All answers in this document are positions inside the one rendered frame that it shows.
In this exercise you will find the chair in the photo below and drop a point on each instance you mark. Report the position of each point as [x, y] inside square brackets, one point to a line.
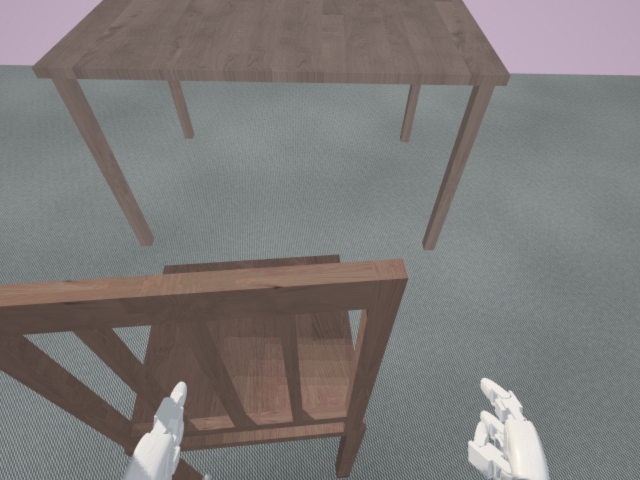
[264, 347]

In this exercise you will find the table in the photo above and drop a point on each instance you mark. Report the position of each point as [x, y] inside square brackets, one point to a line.
[416, 42]

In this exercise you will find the right robot hand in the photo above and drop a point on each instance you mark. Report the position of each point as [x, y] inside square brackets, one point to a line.
[517, 451]

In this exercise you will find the left robot hand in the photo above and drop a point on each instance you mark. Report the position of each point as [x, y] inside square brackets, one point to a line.
[157, 454]

